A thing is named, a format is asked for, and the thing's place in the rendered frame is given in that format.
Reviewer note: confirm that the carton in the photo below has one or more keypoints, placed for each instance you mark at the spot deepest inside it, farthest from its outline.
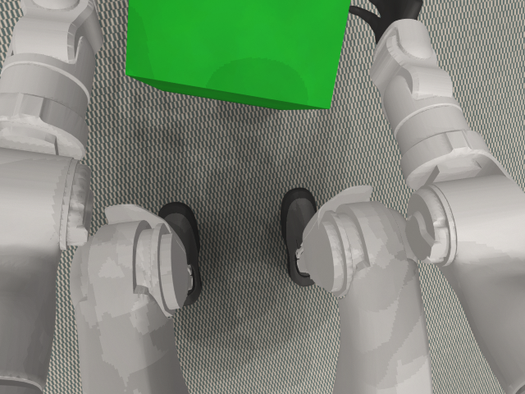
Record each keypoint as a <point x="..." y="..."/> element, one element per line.
<point x="279" y="54"/>

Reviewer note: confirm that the left robot forearm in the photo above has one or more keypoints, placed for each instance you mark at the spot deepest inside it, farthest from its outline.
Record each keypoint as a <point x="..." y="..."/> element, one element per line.
<point x="47" y="77"/>

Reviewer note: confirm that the right robot forearm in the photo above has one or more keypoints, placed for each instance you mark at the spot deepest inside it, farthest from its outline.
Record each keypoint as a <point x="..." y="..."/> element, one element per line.
<point x="417" y="100"/>

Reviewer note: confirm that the left robot upper arm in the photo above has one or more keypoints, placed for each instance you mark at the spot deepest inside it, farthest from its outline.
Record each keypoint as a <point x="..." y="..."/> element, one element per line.
<point x="46" y="204"/>

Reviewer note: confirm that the left robot shin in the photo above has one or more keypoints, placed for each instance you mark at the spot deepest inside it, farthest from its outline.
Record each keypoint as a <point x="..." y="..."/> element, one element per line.
<point x="116" y="214"/>

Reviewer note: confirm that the robot right thigh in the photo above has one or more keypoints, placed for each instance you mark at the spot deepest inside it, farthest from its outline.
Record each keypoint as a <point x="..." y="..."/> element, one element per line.
<point x="384" y="347"/>

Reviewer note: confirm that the right robot hand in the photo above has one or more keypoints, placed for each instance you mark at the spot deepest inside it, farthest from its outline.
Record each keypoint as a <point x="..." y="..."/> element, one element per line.
<point x="390" y="11"/>

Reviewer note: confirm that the right robot upper arm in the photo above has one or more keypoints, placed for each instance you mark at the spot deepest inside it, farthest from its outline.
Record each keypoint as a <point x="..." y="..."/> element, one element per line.
<point x="473" y="230"/>

